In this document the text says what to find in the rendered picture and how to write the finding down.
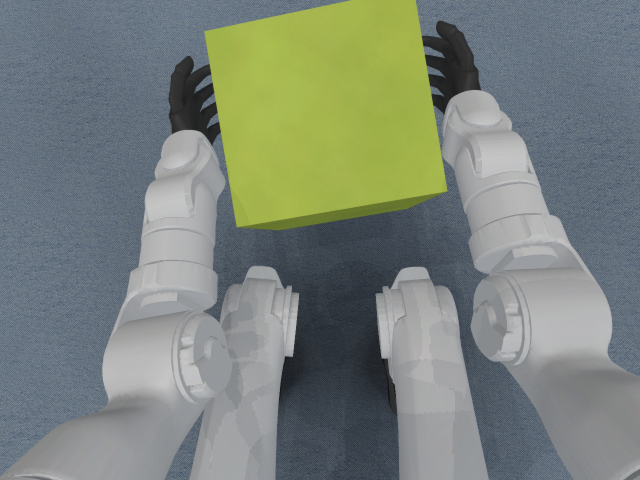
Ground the carton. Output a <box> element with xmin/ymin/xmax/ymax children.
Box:
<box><xmin>204</xmin><ymin>0</ymin><xmax>447</xmax><ymax>230</ymax></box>

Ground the robot left hand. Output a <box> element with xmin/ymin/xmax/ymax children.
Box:
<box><xmin>168</xmin><ymin>56</ymin><xmax>221</xmax><ymax>147</ymax></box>

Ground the robot right forearm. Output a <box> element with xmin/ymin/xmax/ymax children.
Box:
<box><xmin>441</xmin><ymin>90</ymin><xmax>612</xmax><ymax>343</ymax></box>

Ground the left robot thigh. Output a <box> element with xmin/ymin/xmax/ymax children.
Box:
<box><xmin>189</xmin><ymin>277</ymin><xmax>299</xmax><ymax>480</ymax></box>

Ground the robot right upper arm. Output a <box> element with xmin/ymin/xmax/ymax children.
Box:
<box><xmin>471</xmin><ymin>267</ymin><xmax>640</xmax><ymax>480</ymax></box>

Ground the robot left forearm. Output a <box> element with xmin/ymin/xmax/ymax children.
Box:
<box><xmin>102</xmin><ymin>130</ymin><xmax>226</xmax><ymax>390</ymax></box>

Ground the right robot foot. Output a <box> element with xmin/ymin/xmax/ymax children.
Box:
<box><xmin>379</xmin><ymin>343</ymin><xmax>397</xmax><ymax>415</ymax></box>

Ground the robot right hand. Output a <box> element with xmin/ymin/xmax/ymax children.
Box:
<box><xmin>422</xmin><ymin>21</ymin><xmax>481</xmax><ymax>114</ymax></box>

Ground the robot left upper arm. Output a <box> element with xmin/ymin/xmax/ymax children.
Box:
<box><xmin>0</xmin><ymin>310</ymin><xmax>232</xmax><ymax>480</ymax></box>

